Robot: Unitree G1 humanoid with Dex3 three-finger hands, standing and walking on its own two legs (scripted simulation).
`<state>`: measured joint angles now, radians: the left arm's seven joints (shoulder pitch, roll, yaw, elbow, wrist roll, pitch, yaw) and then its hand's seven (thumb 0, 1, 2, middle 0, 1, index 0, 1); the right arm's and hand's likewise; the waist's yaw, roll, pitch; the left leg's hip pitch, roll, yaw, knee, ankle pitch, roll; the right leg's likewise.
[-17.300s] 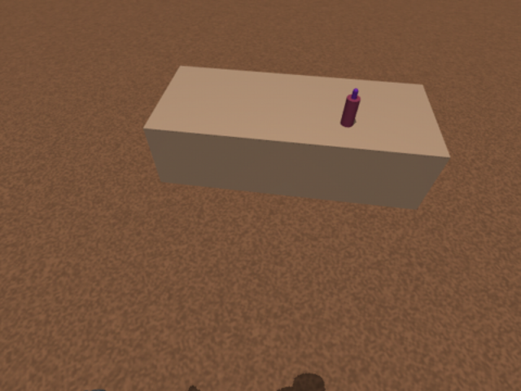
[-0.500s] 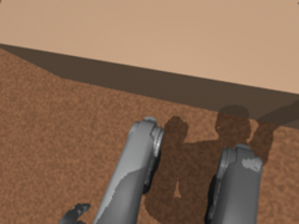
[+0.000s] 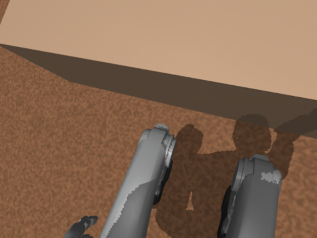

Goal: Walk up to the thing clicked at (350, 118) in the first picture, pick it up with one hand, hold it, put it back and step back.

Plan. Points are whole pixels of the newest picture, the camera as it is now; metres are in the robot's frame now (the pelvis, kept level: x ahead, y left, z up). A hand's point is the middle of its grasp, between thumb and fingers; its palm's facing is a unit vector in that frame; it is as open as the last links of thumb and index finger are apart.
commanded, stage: settle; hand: right
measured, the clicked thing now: out of the picture +0.64 -0.22 +0.07
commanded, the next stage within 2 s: lift in 0.92 s
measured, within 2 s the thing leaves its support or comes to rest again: leaves its support in 0.04 s
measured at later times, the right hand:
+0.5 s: hand out of the picture +0.64 -0.23 +0.14, palm faces +0.21 +0.98 -0.05, open 9.7 cm
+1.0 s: hand out of the picture +0.63 -0.22 +0.17, palm faces +0.22 +0.97 -0.04, open 9.7 cm
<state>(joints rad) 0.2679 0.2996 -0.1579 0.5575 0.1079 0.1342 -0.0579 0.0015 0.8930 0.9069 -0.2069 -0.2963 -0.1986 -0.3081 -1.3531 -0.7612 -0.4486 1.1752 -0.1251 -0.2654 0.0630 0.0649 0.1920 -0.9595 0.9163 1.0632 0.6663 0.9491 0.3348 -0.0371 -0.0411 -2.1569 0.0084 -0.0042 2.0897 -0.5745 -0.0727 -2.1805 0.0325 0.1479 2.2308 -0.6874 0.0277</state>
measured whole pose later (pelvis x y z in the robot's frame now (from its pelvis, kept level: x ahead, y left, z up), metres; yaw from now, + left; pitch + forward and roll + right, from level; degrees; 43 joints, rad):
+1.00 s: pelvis +0.03 +0.01 +0.11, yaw -2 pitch +38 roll +4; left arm 0.28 0.27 -0.07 0.59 0.05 0.09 -0.02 0.00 0.91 0.90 -0.20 -0.29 -0.19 -0.30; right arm -1.22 -0.65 -0.46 1.12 -0.04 -0.25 0.06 0.08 0.25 -1.07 0.88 1.17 0.65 1.05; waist 0.25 -0.05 -0.12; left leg -1.86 0.01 -0.01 1.78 -0.57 -0.06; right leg -1.85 -0.01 0.11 1.87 -0.68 0.04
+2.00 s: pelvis +0.06 +0.02 +0.27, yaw -4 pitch +21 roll +2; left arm 0.25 0.23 0.02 0.64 0.01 0.00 0.03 0.01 0.88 0.91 -0.20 -0.29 -0.19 -0.30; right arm -0.50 -0.26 -0.26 0.64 0.10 -0.30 -0.01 0.07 0.27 -1.08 0.91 1.14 0.68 1.02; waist 0.08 -0.02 -0.13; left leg -1.09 0.01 0.01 1.20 -0.46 -0.03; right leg -1.08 -0.04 0.08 1.26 -0.55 0.04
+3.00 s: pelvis +0.08 +0.01 +0.34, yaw -5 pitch +9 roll +1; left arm 0.23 0.22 0.02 0.68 0.00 -0.04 0.05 0.01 0.90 0.90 -0.19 -0.30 -0.19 -0.30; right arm -0.15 -0.18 -0.14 0.41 0.16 -0.34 0.02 0.07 0.26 -1.09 0.89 1.16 0.67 1.04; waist 0.02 -0.02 -0.07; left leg -0.64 0.02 0.00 0.87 -0.38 -0.03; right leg -0.62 -0.05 0.05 0.91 -0.45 0.04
